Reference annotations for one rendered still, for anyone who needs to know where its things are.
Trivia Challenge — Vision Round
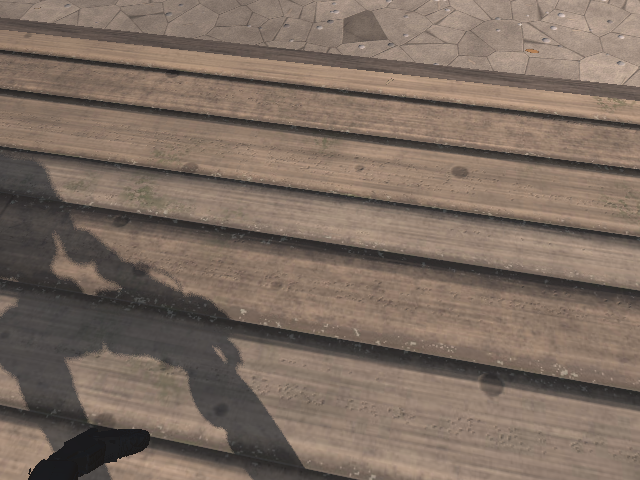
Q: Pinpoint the left robot hand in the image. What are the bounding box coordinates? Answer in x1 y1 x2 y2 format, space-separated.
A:
28 428 150 480

